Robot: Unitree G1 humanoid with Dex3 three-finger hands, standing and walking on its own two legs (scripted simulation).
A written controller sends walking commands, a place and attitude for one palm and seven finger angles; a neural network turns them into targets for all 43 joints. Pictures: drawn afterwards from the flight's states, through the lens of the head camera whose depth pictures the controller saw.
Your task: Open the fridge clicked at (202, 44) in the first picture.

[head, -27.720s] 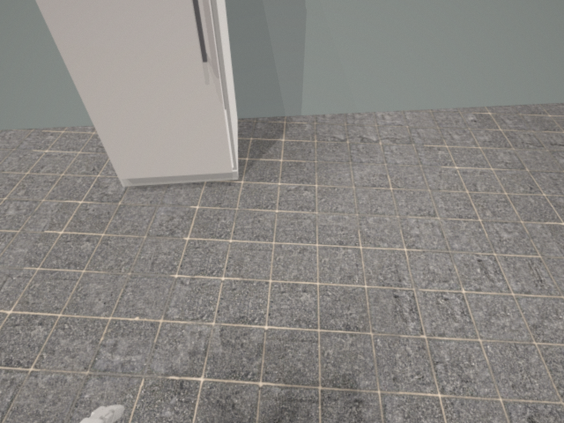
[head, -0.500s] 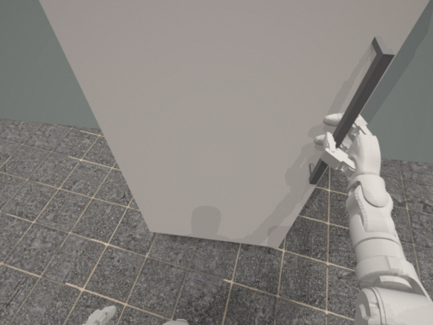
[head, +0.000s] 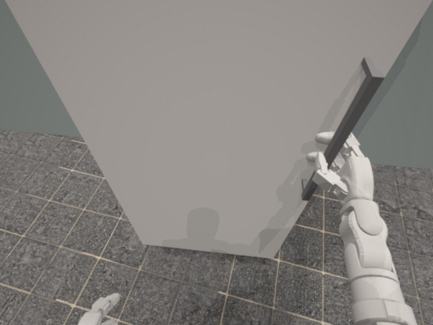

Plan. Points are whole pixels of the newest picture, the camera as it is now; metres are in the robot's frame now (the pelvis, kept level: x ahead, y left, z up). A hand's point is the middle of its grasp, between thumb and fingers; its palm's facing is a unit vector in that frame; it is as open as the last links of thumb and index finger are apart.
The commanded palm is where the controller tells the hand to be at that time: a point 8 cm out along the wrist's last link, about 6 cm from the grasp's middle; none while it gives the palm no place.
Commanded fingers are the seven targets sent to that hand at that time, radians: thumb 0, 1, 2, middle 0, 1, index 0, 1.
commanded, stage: pull the door a little, standing still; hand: right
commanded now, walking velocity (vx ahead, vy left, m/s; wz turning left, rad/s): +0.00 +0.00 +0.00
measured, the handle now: (329, 145) +0.44 -0.17 +0.10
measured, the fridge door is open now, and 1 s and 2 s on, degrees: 0 7 32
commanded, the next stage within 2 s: walk backward, drawing the door open in 0.38 s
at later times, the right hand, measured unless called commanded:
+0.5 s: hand (320, 196) +0.33 -0.13 +0.09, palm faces -0.04 +1.00 +0.00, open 5.9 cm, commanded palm +0.31 -0.19 +0.09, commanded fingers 0.00 -0.90 -0.90 0.45 1.40 0.45 1.40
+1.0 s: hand (321, 194) +0.33 -0.13 +0.10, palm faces +0.12 +0.98 -0.17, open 5.5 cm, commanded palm +0.29 -0.18 +0.09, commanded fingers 0.00 -0.90 -0.90 0.45 1.40 0.45 1.40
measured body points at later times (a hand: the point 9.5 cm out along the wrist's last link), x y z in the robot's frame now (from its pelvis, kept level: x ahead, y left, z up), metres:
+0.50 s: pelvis +0.07 -0.01 +0.01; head +0.10 +0.00 +0.46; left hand +0.19 +0.24 -0.07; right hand +0.33 -0.19 +0.10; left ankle -0.02 +0.10 -0.71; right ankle -0.05 -0.13 -0.70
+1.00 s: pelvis +0.13 -0.01 +0.01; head +0.16 +0.03 +0.46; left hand +0.34 +0.16 -0.08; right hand +0.32 -0.19 +0.11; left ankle +0.19 -0.01 -0.72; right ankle +0.10 -0.16 -0.62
